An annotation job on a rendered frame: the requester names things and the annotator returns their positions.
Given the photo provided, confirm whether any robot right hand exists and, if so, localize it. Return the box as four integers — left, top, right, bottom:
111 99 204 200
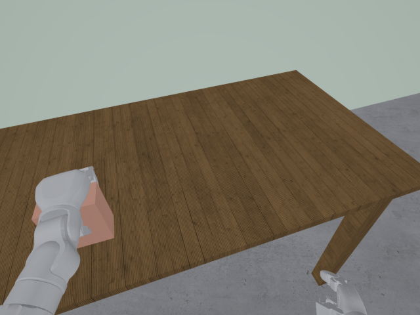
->
316 270 367 315

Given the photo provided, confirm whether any robot left hand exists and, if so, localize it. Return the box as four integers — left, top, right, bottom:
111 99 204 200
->
35 166 99 237

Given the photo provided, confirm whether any table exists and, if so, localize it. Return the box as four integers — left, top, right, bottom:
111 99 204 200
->
0 70 420 315

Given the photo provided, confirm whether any robot left forearm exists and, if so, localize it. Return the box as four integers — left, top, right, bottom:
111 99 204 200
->
0 205 81 315

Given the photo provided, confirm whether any sponge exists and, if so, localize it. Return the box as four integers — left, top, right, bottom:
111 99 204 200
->
31 182 114 248

